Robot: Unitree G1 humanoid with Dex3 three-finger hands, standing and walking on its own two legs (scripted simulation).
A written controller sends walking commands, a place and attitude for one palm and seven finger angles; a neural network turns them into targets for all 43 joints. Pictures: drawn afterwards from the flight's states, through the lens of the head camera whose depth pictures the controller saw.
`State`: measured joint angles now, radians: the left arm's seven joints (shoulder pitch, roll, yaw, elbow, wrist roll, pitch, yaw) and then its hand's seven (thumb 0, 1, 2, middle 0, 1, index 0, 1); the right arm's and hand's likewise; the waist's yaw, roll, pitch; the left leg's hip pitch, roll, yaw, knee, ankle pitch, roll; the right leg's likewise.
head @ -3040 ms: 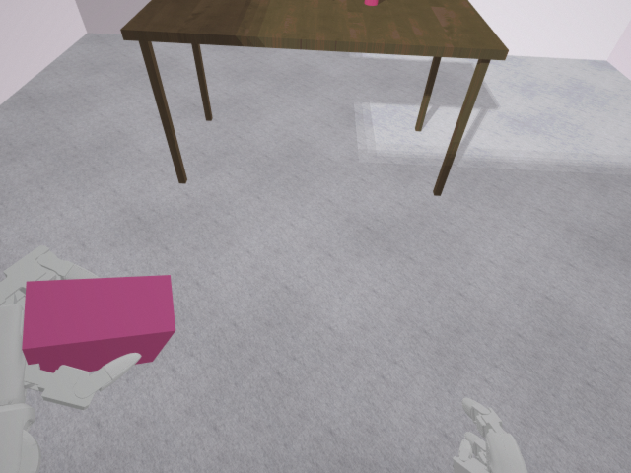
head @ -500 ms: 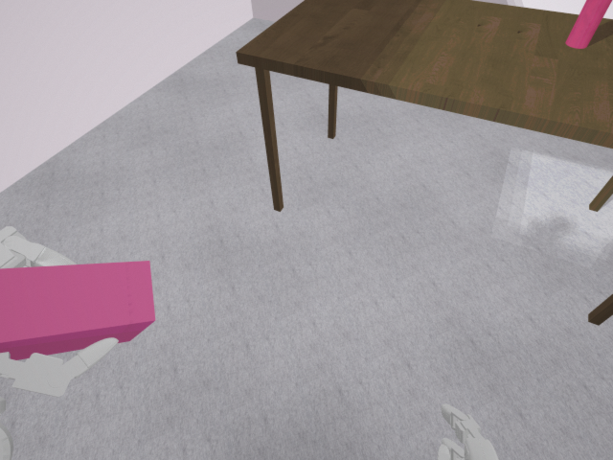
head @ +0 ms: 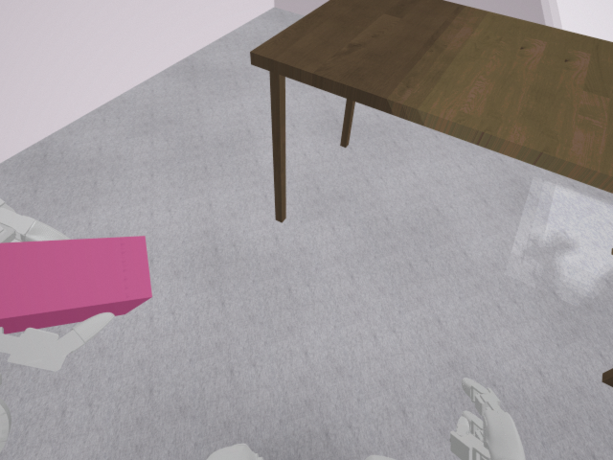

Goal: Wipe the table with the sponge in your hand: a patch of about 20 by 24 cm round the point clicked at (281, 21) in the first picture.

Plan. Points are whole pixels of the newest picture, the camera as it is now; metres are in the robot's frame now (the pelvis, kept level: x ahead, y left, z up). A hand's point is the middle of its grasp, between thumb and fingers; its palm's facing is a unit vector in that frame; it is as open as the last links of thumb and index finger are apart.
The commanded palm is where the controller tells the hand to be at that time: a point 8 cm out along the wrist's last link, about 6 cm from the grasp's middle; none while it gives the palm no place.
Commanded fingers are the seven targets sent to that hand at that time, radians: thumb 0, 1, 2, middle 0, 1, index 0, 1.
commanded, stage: walk to a spot facing it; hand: left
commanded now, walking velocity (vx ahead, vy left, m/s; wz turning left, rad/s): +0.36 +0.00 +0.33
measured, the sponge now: (90, 284) +0.24 +0.22 +0.17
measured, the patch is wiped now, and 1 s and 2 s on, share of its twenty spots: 0.00 0.00 0.00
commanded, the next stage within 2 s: turn to face it in 0.72 s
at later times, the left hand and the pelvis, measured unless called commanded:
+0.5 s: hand (105, 239) +0.29 +0.22 +0.17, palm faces +0.55 -0.72 -0.42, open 9.8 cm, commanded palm +0.22 +0.26 +0.20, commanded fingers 0.00 0.10 1.30 -1.20 -1.60 -1.20 -1.60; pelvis +0.13 -0.05 +0.02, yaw +14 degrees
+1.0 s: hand (49, 193) +0.32 +0.27 +0.21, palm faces +0.70 -0.52 -0.48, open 9.9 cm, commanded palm +0.29 +0.29 +0.20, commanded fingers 0.00 0.10 1.30 -1.20 -1.60 -1.20 -1.60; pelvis +0.25 -0.03 +0.01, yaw +23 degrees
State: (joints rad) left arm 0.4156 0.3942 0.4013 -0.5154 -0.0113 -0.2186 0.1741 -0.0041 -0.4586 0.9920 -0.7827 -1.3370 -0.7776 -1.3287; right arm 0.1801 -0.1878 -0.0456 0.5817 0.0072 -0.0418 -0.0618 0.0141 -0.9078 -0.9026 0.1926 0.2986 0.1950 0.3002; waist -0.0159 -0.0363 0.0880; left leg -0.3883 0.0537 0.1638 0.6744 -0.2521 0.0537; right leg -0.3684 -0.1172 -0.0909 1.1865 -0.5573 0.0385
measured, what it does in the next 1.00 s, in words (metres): walks ahead, turning left: right foot, then left foot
